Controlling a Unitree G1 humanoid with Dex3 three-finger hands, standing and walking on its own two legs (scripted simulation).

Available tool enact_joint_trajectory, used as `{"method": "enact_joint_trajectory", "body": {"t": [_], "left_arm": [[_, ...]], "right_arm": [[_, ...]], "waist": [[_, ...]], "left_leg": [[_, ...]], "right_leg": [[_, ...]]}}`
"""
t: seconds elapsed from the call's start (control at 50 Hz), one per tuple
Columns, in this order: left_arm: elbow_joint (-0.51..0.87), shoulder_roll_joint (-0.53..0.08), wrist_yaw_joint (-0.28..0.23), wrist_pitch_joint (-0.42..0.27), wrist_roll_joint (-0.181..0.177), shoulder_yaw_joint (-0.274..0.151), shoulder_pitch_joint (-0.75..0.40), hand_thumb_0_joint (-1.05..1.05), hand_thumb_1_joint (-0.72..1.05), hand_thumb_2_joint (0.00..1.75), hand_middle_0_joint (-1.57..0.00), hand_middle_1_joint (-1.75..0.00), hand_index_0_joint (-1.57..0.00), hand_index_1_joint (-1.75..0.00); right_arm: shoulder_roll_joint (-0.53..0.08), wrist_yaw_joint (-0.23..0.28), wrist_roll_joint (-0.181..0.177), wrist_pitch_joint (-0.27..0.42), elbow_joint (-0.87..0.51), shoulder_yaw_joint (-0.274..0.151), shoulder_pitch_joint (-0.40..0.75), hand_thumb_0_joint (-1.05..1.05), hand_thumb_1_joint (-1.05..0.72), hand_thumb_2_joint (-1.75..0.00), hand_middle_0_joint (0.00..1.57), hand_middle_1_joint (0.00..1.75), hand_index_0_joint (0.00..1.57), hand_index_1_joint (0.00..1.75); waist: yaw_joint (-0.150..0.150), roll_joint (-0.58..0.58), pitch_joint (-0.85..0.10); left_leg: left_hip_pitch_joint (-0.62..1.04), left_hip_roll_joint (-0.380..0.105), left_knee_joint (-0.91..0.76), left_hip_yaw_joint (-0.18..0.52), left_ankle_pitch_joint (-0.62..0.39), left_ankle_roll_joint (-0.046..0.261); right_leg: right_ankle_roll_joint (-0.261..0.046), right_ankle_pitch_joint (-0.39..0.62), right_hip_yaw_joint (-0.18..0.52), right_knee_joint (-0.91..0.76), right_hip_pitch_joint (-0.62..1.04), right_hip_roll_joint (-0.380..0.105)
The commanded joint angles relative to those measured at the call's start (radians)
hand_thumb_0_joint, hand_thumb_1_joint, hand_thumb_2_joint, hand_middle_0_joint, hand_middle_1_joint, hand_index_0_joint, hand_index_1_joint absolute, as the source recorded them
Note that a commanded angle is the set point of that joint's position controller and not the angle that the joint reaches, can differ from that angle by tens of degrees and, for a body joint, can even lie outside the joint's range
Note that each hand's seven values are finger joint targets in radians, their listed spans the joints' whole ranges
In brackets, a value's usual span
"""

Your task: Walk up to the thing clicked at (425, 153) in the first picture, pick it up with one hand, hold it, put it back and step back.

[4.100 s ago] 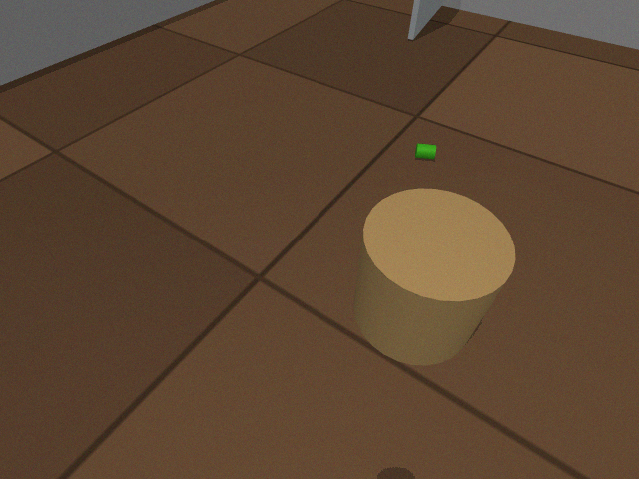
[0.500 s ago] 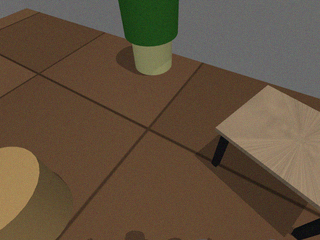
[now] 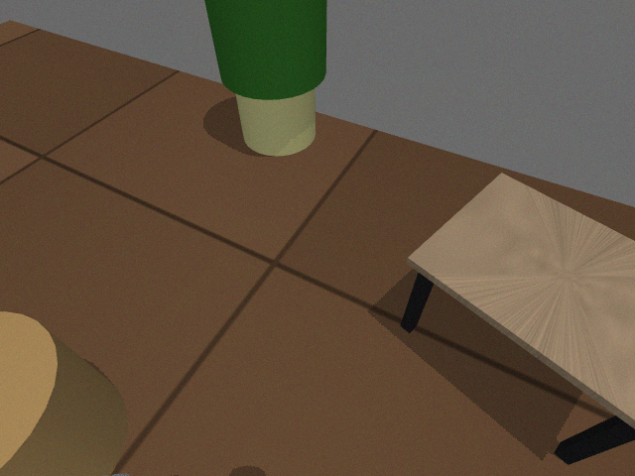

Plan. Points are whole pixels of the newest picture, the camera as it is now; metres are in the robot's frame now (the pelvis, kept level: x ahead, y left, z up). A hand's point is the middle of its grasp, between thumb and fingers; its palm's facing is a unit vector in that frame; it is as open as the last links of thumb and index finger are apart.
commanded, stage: walk up
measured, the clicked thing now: out of the picture +0.45 +1.73 -0.74
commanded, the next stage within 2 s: stand in 0.12 s
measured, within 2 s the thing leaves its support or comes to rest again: neither
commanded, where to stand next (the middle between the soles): +0.06 +0.03 m, yaw +4 degrees
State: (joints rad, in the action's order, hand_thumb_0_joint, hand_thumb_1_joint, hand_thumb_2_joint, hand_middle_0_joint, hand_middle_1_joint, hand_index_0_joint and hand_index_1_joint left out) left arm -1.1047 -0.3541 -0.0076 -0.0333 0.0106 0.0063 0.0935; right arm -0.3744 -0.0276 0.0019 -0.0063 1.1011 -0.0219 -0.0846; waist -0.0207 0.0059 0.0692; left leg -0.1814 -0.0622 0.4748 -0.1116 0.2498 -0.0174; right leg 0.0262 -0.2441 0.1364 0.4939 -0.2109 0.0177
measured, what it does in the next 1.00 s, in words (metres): stands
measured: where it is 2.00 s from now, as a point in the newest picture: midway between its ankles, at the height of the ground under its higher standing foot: outside the picture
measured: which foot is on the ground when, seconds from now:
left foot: down 0.00-1.00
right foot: down 0.00-1.00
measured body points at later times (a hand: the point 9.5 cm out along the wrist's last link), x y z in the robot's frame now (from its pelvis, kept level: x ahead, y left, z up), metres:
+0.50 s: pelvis +0.01 +0.00 +0.01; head +0.02 +0.00 +0.46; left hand +0.10 +0.30 -0.12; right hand +0.10 -0.30 -0.12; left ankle +0.00 +0.13 -0.74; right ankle +0.02 -0.14 -0.74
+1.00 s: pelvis +0.00 +0.00 +0.01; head +0.01 +0.00 +0.46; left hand +0.07 +0.30 -0.12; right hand +0.09 -0.30 -0.12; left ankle +0.00 +0.13 -0.74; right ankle +0.02 -0.14 -0.74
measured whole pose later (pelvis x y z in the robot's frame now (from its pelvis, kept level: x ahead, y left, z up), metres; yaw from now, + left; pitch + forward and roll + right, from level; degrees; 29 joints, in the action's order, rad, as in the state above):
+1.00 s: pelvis +0.00 +0.00 +0.01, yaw +3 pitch -2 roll +0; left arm -1.14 -0.35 0.00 -0.01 0.01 0.00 0.11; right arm -0.35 -0.02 0.01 0.00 1.14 -0.02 -0.09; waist -0.02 0.00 0.05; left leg -0.12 -0.05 0.33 -0.07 0.17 -0.02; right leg 0.03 -0.17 0.09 0.33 -0.12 0.00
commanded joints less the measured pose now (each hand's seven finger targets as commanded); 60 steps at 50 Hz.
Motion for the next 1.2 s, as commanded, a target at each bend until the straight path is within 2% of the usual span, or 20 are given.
{"method": "enact_joint_trajectory", "body": {"t": [0.0, 0.08, 0.1, 0.16, 0.26, 0.32, 0.38, 0.42, 0.48, 0.7, 0.82, 0.98, 1.1, 1.14, 1.16, 1.18], "left_arm": [[0.052, -0.229, -0.017, -0.023, -0.004, -0.045, -0.049, 0.0, 0.9, 0.9, -0.2, -0.3, -0.2, -0.3], [0.045, -0.223, -0.017, -0.018, -0.004, -0.045, -0.054, 0.0, 0.9, 0.9, -0.2, -0.3, -0.2, -0.3], [0.033, -0.219, -0.012, -0.013, -0.004, -0.04, -0.055, 0.0, 0.9, 0.9, -0.2, -0.3, -0.2, -0.3], [0.029, -0.206, -0.006, -0.006, -0.006, -0.039, -0.049, 0.0, 0.9, 0.9, -0.2, -0.3, -0.2, -0.3], [0.019, -0.211, -0.006, -0.004, -0.007, -0.043, -0.054, 0.0, 0.9, 0.9, -0.2, -0.3, -0.2, -0.3], [0.019, -0.21, -0.004, -0.005, -0.005, -0.042, -0.05, 0.0, 0.9, 0.9, -0.2, -0.3, -0.2, -0.3], [0.021, -0.208, -0.006, -0.006, -0.003, -0.044, -0.051, 0.0, 0.9, 0.9, -0.2, -0.3, -0.2, -0.3], [0.022, -0.214, -0.007, -0.005, -0.004, -0.046, -0.06, 0.0, 0.9, 0.9, -0.2, -0.3, -0.2, -0.3], [0.022, -0.21, -0.007, -0.005, -0.002, -0.045, -0.049, 0.0, 0.9, 0.9, -0.2, -0.3, -0.2, -0.3], [0.027, -0.208, -0.007, -0.003, -0.001, -0.047, -0.044, 0.0, 0.9, 0.9, -0.2, -0.3, -0.2, -0.3], [0.029, -0.213, -0.005, -0.004, -0.003, -0.048, -0.037, 0.0, 0.9, 0.9, -0.2, -0.3, -0.2, -0.3], [0.029, -0.212, -0.003, -0.001, -0.002, -0.046, -0.02, 0.0, 0.9, 0.9, -0.2, -0.3, -0.2, -0.3], [0.03, -0.208, -0.002, -0.001, -0.002, -0.045, -0.014, 0.0, 0.9, 0.9, -0.2, -0.3, -0.2, -0.3], [0.031, -0.212, -0.002, 0.0, -0.002, -0.045, -0.014, 0.0, 0.9, 0.9, -0.2, -0.3, -0.2, -0.3], [0.034, -0.212, -0.001, 0.001, -0.001, -0.046, -0.016, 0.0, 0.9, 0.9, -0.2, -0.3, -0.2, -0.3], [0.035, -0.207, -0.001, 0.002, -0.002, -0.045, -0.012, 0.0, 0.9, 0.9, -0.2, -0.3, -0.2, -0.3]], "right_arm": [[-0.203, 0.013, 0.001, 0.02, -0.051, -0.045, 0.053, 0.0, -0.9, -0.9, 0.2, 0.3, 0.2, 0.3], [-0.21, 0.013, 0.003, 0.02, -0.048, -0.048, 0.06, 0.0, -0.9, -0.9, 0.2, 0.3, 0.2, 0.3], [-0.193, 0.018, 0.004, 0.023, -0.047, -0.038, 0.066, 0.0, -0.9, -0.9, 0.2, 0.3, 0.2, 0.3], [-0.204, 0.023, 0.006, 0.028, -0.041, -0.04, 0.075, 0.0, -0.9, -0.9, 0.2, 0.3, 0.2, 0.3], [-0.199, 0.025, 0.006, 0.031, -0.027, -0.04, 0.063, 0.0, -0.9, -0.9, 0.2, 0.3, 0.2, 0.3], [-0.192, 0.026, 0.006, 0.033, -0.022, -0.039, 0.061, 0.0, -0.9, -0.9, 0.2, 0.3, 0.2, 0.3], [-0.192, 0.027, 0.004, 0.035, -0.02, -0.04, 0.059, 0.0, -0.9, -0.9, 0.2, 0.3, 0.2, 0.3], [-0.185, 0.027, 0.005, 0.033, -0.018, -0.038, 0.05, 0.0, -0.9, -0.9, 0.2, 0.3, 0.2, 0.3], [-0.187, 0.028, 0.004, 0.031, -0.019, -0.04, 0.06, 0.0, -0.9, -0.9, 0.2, 0.3, 0.2, 0.3], [-0.186, 0.028, 0.007, 0.029, -0.023, -0.036, 0.051, 0.0, -0.9, -0.9, 0.2, 0.3, 0.2, 0.3], [-0.186, 0.026, 0.006, 0.031, -0.023, -0.036, 0.048, 0.0, -0.9, -0.9, 0.2, 0.3, 0.2, 0.3], [-0.187, 0.025, 0.007, 0.03, -0.018, -0.036, 0.036, 0.0, -0.9, -0.9, 0.2, 0.3, 0.2, 0.3], [-0.189, 0.024, 0.007, 0.033, -0.018, -0.036, 0.032, 0.0, -0.9, -0.9, 0.2, 0.3, 0.2, 0.3], [-0.187, 0.024, 0.007, 0.032, -0.018, -0.036, 0.031, 0.0, -0.9, -0.9, 0.2, 0.3, 0.2, 0.3], [-0.192, 0.025, 0.009, 0.032, -0.018, -0.038, 0.023, 0.0, -0.9, -0.9, 0.2, 0.3, 0.2, 0.3], [-0.19, 0.025, 0.009, 0.032, -0.018, -0.035, 0.026, 0.0, -0.9, -0.9, 0.2, 0.3, 0.2, 0.3]], "waist": [[0.005, -0.008, -0.095], [0.005, 0.008, -0.103], [0.0, -0.034, -0.104], [0.006, -0.016, -0.113], [0.005, -0.013, -0.123], [0.003, -0.009, -0.13], [0.001, 0.002, -0.149], [-0.004, -0.013, -0.133], [-0.001, -0.01, -0.122], [0.001, 0.002, -0.105], [0.006, -0.017, -0.105], [0.008, -0.005, -0.083], [0.009, -0.004, -0.077], [0.007, -0.016, -0.064], [0.01, -0.006, -0.089], [0.009, 0.012, -0.076]], "left_leg": [[0.096, -0.086, -0.102, 0.103, -0.031, 0.063], [0.101, -0.099, -0.129, 0.102, -0.042, 0.067], [0.083, -0.098, -0.154, 0.142, -0.077, 0.052], [0.129, -0.096, -0.157, 0.128, -0.127, 0.048], [0.129, -0.088, -0.177, 0.125, -0.13, 0.04], [0.148, -0.089, -0.174, 0.119, -0.165, 0.034], [0.165, -0.091, -0.163, 0.114, -0.224, 0.035], [0.148, -0.086, -0.173, 0.114, -0.185, 0.03], [0.163, -0.091, -0.169, 0.119, -0.208, 0.031], [0.137, -0.088, -0.189, 0.122, -0.136, 0.032], [0.132, -0.087, -0.193, 0.132, -0.145, 0.032], [0.122, -0.083, -0.205, 0.137, -0.077, 0.033], [0.111, -0.082, -0.207, 0.145, -0.107, 0.034], [0.108, -0.079, -0.207, 0.144, -0.081, 0.031], [0.112, -0.084, -0.204, 0.143, -0.092, 0.037], [0.103, -0.082, -0.21, 0.143, -0.085, 0.036]], "right_leg": [[-0.063, 0.202, 0.069, -0.1, -0.039, -0.088], [-0.055, 0.228, 0.045, -0.085, -0.017, -0.077], [-0.046, 0.243, 0.033, -0.119, -0.001, -0.099], [-0.041, 0.264, 0.042, -0.137, 0.004, -0.104], [-0.041, 0.258, 0.032, -0.162, 0.037, -0.111], [-0.043, 0.275, 0.029, -0.172, 0.037, -0.115], [-0.041, 0.346, 0.022, -0.168, 0.061, -0.123], [-0.042, 0.304, 0.021, -0.174, 0.055, -0.12], [-0.039, 0.314, 0.014, -0.18, 0.045, -0.12], [-0.036, 0.245, 0.014, -0.213, 0.047, -0.125], [-0.037, 0.23, 0.008, -0.215, 0.05, -0.125], [-0.041, 0.166, 0.013, -0.223, 0.024, -0.124], [-0.038, 0.178, 0.004, -0.213, 0.033, -0.12], [-0.04, 0.145, 0.005, -0.219, 0.018, -0.119], [-0.043, 0.167, 0.009, -0.215, 0.043, -0.126], [-0.041, 0.167, 0.006, -0.216, 0.034, -0.124]]}}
